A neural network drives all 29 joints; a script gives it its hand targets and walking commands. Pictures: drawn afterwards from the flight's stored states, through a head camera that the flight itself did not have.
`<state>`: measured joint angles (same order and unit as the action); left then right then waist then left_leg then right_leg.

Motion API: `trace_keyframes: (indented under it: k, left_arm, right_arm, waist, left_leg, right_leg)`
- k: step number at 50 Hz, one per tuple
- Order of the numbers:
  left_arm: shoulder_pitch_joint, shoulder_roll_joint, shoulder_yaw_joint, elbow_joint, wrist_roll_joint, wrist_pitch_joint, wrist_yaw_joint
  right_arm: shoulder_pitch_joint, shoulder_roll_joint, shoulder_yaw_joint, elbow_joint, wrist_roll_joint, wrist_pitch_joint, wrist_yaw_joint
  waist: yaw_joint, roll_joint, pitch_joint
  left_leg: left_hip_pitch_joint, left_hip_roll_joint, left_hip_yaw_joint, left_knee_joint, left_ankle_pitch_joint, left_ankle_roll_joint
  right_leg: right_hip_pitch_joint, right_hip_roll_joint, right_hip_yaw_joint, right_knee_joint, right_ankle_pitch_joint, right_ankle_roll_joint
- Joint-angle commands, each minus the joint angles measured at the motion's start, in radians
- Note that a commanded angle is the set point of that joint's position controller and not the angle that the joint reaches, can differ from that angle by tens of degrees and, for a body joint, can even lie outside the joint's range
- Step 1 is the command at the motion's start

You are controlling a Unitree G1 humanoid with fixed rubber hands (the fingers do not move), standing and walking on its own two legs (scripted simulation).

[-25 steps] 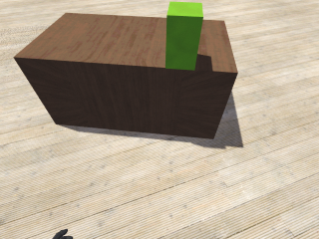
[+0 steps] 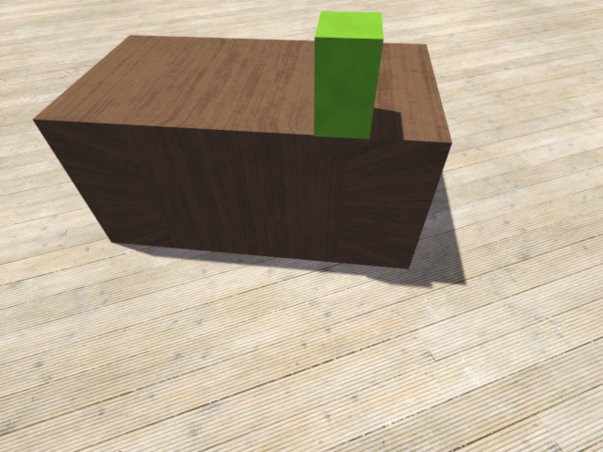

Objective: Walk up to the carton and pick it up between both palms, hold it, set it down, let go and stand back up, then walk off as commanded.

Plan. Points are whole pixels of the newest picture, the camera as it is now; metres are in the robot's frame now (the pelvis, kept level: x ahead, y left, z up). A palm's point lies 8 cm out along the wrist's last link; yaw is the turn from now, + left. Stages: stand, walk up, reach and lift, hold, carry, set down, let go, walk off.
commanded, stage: stand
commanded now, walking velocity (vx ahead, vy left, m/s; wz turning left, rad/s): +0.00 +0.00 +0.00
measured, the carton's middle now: (346, 77) +1.08 -0.09 -0.01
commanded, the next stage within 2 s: none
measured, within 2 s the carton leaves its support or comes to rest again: neither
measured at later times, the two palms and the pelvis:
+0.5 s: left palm out of the picture +0.10 +0.29 -0.11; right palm out of the picture +0.08 -0.31 -0.12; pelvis +0.00 -0.01 +0.00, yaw +0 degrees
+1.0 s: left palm out of the picture +0.09 +0.29 -0.11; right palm out of the picture +0.07 -0.31 -0.12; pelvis +0.00 -0.01 +0.00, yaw +0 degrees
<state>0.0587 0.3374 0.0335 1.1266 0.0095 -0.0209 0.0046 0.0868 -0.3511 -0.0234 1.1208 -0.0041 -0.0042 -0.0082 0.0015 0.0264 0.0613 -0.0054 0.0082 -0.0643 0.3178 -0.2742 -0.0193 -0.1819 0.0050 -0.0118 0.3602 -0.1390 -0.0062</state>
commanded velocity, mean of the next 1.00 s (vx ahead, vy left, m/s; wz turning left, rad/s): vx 0.00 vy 0.00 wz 0.00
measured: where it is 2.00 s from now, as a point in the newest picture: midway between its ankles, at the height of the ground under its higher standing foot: outside the picture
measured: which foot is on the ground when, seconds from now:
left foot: down 0.00-1.00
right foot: down 0.00-1.00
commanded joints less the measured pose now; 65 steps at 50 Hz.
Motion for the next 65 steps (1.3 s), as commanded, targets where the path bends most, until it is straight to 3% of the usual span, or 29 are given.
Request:
trace_keyframes:
  k: [1,3,9,11,13,20,22,24,25,26,29,32,33,35,36,37,40,41,44,45,46,48,49,53,54,57,61,64,65]
  left_arm:
    - [-0.029,0.205,0.040,-0.045,-0.002,-0.016,0.005]
    - [-0.049,0.229,0.040,-0.053,-0.008,-0.026,-0.001]
    - [-0.048,0.236,0.046,-0.067,-0.001,-0.017,-0.001]
    - [-0.027,0.210,0.037,-0.069,-0.004,-0.019,0.004]
    - [-0.040,0.239,0.050,-0.074,0.005,-0.011,0.005]
    - [-0.057,0.190,0.035,-0.074,-0.001,-0.009,0.004]
    - [-0.049,0.217,0.037,-0.085,-0.008,-0.015,0.003]
    - [-0.048,0.221,0.034,-0.079,-0.007,-0.015,0.007]
    - [-0.011,0.182,0.030,-0.063,-0.012,-0.021,0.003]
    - [-0.052,0.238,0.042,-0.058,-0.002,-0.018,0.008]
    - [-0.073,0.193,0.041,-0.089,0.003,-0.008,-0.001]
    - [-0.032,0.190,0.038,-0.066,-0.005,-0.016,0.001]
    - [-0.041,0.199,0.035,-0.066,0.000,-0.016,0.002]
    - [-0.034,0.215,0.034,-0.065,-0.003,-0.017,0.005]
    - [-0.041,0.206,0.037,-0.064,0.002,-0.015,0.001]
    - [-0.032,0.250,0.042,-0.071,0.001,-0.018,0.005]
    - [-0.025,0.205,0.032,-0.074,-0.003,-0.014,0.007]
    - [-0.063,0.213,0.028,-0.072,0.003,-0.020,0.000]
    - [-0.037,0.244,0.043,-0.079,0.002,-0.019,-0.002]
    - [-0.035,0.204,0.031,-0.089,-0.007,-0.020,-0.001]
    - [-0.030,0.213,0.034,-0.074,-0.006,-0.017,-0.005]
    - [-0.036,0.232,0.036,-0.073,0.001,-0.005,-0.002]
    - [-0.029,0.231,0.039,-0.073,-0.002,-0.006,-0.003]
    - [-0.026,0.227,0.026,-0.050,-0.004,-0.018,0.001]
    - [-0.061,0.256,0.037,-0.073,0.002,-0.016,0.001]
    - [-0.026,0.201,0.024,-0.080,-0.007,-0.019,0.004]
    - [-0.044,0.223,0.037,-0.085,-0.010,-0.022,0.001]
    - [-0.039,0.227,0.021,-0.067,0.005,-0.016,0.000]
    - [-0.026,0.235,0.035,-0.076,-0.003,-0.018,0.003]
  right_arm:
    - [-0.002,-0.211,-0.044,-0.053,0.005,-0.013,0.000]
    - [-0.009,-0.181,-0.033,-0.056,-0.001,-0.014,-0.007]
    - [-0.022,-0.173,-0.023,-0.073,-0.001,-0.018,-0.004]
    - [0.001,-0.186,-0.029,-0.068,-0.006,-0.017,-0.008]
    - [0.005,-0.184,-0.024,-0.075,0.000,-0.013,-0.010]
    - [-0.052,-0.239,-0.042,-0.068,-0.003,-0.016,-0.003]
    - [0.004,-0.189,-0.029,-0.069,0.002,-0.024,-0.004]
    - [0.031,-0.211,-0.032,-0.085,-0.003,-0.011,-0.007]
    - [0.023,-0.220,-0.031,-0.064,0.003,-0.014,-0.010]
    - [-0.015,-0.195,-0.033,-0.081,-0.006,-0.016,-0.001]
    - [-0.005,-0.207,-0.032,-0.075,-0.007,-0.018,-0.008]
    - [0.015,-0.231,-0.041,-0.076,-0.007,-0.016,-0.004]
    - [-0.012,-0.185,-0.025,-0.093,0.003,-0.023,-0.006]
    - [-0.004,-0.203,-0.031,-0.095,0.003,-0.020,-0.006]
    - [-0.002,-0.194,-0.026,-0.083,0.001,-0.020,-0.010]
    - [0.045,-0.196,-0.029,-0.088,0.007,-0.020,-0.005]
    - [-0.003,-0.190,-0.031,-0.100,-0.001,-0.018,-0.006]
    - [-0.021,-0.198,-0.020,-0.091,-0.002,-0.018,-0.006]
    - [0.035,-0.169,-0.024,-0.088,-0.011,-0.012,-0.005]
    - [0.021,-0.198,-0.028,-0.088,-0.013,-0.021,-0.006]
    - [0.009,-0.213,-0.024,-0.090,-0.012,-0.024,-0.005]
    - [0.035,-0.198,-0.028,-0.085,-0.001,-0.013,-0.008]
    - [0.003,-0.196,-0.025,-0.078,0.003,-0.017,-0.005]
    - [0.003,-0.241,-0.038,-0.074,-0.005,-0.010,0.003]
    - [0.044,-0.194,-0.032,-0.086,-0.003,-0.009,0.001]
    - [0.039,-0.212,-0.031,-0.077,-0.009,-0.017,-0.003]
    - [0.002,-0.176,-0.016,-0.090,-0.001,-0.020,-0.004]
    - [-0.001,-0.201,-0.024,-0.072,-0.004,-0.013,-0.008]
    - [0.034,-0.206,-0.029,-0.078,-0.006,-0.013,-0.007]
  waist:
    - [-0.005,0.005,-0.104]
    - [-0.005,-0.070,-0.086]
    - [-0.002,-0.043,-0.083]
    - [-0.005,0.024,-0.069]
    - [0.002,-0.023,-0.064]
    - [-0.002,0.005,-0.065]
    - [0.001,-0.067,-0.056]
    - [-0.021,-0.023,-0.093]
    - [0.014,-0.001,-0.056]
    - [-0.024,-0.070,-0.059]
    - [0.010,-0.036,-0.043]
    - [0.006,0.026,-0.110]
    - [-0.003,-0.041,-0.106]
    - [-0.016,0.017,-0.091]
    - [0.000,-0.017,-0.114]
    - [-0.018,-0.045,-0.104]
    - [-0.001,0.033,-0.048]
    - [0.005,-0.014,-0.062]
    - [-0.003,-0.015,-0.052]
    - [0.000,0.048,-0.067]
    - [0.011,-0.025,-0.082]
    - [0.005,0.000,-0.075]
    - [0.010,-0.041,-0.102]
    - [0.014,-0.029,-0.078]
    - [-0.008,-0.100,-0.040]
    - [-0.003,-0.023,-0.068]
    - [0.010,-0.078,-0.153]
    - [0.000,0.020,-0.111]
    - [0.006,-0.028,-0.090]
  left_leg:
    - [-0.119,0.101,-0.046,-0.075,0.168,0.041]
    - [-0.135,0.114,-0.054,-0.071,0.160,0.042]
    - [-0.121,0.107,-0.061,-0.062,0.169,0.034]
    - [-0.140,0.111,-0.032,-0.069,0.180,0.043]
    - [-0.149,0.097,-0.031,-0.070,0.185,0.037]
    - [-0.137,0.112,-0.046,-0.057,0.150,0.027]
    - [-0.134,0.119,-0.051,-0.054,0.185,0.033]
    - [-0.098,0.094,-0.042,-0.056,0.153,0.028]
    - [-0.128,0.106,-0.048,-0.048,0.136,0.038]
    - [-0.102,0.100,-0.048,-0.075,0.123,0.036]
    - [-0.152,0.113,-0.046,-0.057,0.161,0.032]
    - [-0.101,0.113,-0.041,-0.064,0.142,0.033]
    - [-0.084,0.111,-0.052,-0.065,0.145,0.039]
    - [-0.085,0.123,-0.035,-0.074,0.233,0.034]
    - [-0.079,0.116,-0.036,-0.055,0.209,0.032]
    - [-0.090,0.102,-0.050,-0.066,0.206,0.026]
    - [-0.117,0.124,-0.039,-0.067,0.204,0.037]
    - [-0.126,0.110,-0.043,-0.071,0.176,0.029]
    - [-0.133,0.120,-0.029,-0.075,0.136,0.041]
    - [-0.130,0.115,-0.023,-0.076,0.149,0.036]
    - [-0.143,0.117,-0.036,-0.076,0.155,0.035]
    - [-0.134,0.109,-0.027,-0.072,0.130,0.025]
    - [-0.085,0.111,-0.039,-0.055,0.114,0.029]
    - [-0.123,0.098,-0.026,-0.063,0.097,0.030]
    - [-0.152,0.095,-0.031,-0.069,0.084,0.030]
    - [-0.098,0.110,-0.034,-0.065,0.087,0.042]
    - [-0.066,0.117,-0.052,-0.060,0.231,0.036]
    - [-0.091,0.127,-0.024,-0.047,0.223,0.029]
    - [-0.097,0.114,-0.031,-0.074,0.206,0.027]
  right_leg:
    - [0.175,-0.123,0.117,-0.036,0.148,-0.024]
    - [0.141,-0.135,0.114,-0.042,0.164,-0.012]
    - [0.134,-0.124,0.116,-0.042,0.156,-0.010]
    - [0.146,-0.126,0.119,-0.028,0.188,-0.015]
    - [0.166,-0.114,0.105,-0.036,0.187,-0.013]
    - [0.151,-0.129,0.119,-0.044,0.229,-0.018]
    - [0.142,-0.130,0.110,-0.033,0.253,-0.016]
    - [0.136,-0.115,0.128,-0.049,0.143,-0.003]
    - [0.126,-0.117,0.128,-0.062,0.122,-0.007]
    - [0.109,-0.098,0.104,-0.061,0.119,-0.004]
    - [0.133,-0.130,0.114,-0.047,0.192,-0.020]
    - [0.155,-0.131,0.127,-0.038,0.165,-0.016]
    - [0.125,-0.113,0.117,-0.032,0.162,-0.015]
    - [0.131,-0.121,0.113,-0.022,0.249,-0.018]
    - [0.151,-0.123,0.115,-0.048,0.228,-0.011]
    - [0.170,-0.104,0.100,-0.026,0.198,-0.006]
    - [0.117,-0.128,0.110,-0.035,0.249,-0.029]
    - [0.137,-0.122,0.109,-0.031,0.247,-0.004]
    - [0.131,-0.122,0.130,-0.031,0.166,-0.032]
    - [0.156,-0.133,0.133,-0.022,0.216,-0.026]
    - [0.158,-0.134,0.124,-0.023,0.228,-0.025]
    - [0.152,-0.129,0.126,-0.031,0.125,-0.018]
    - [0.127,-0.120,0.130,-0.047,0.133,-0.020]
    - [0.139,-0.105,0.126,-0.064,0.108,-0.006]
    - [0.119,-0.107,0.114,-0.049,0.130,-0.012]
    - [0.098,-0.121,0.147,-0.059,0.137,-0.017]
    - [0.140,-0.119,0.115,-0.022,0.262,-0.014]
    - [0.152,-0.135,0.131,-0.024,0.301,-0.021]
    - [0.140,-0.129,0.115,-0.001,0.267,-0.021]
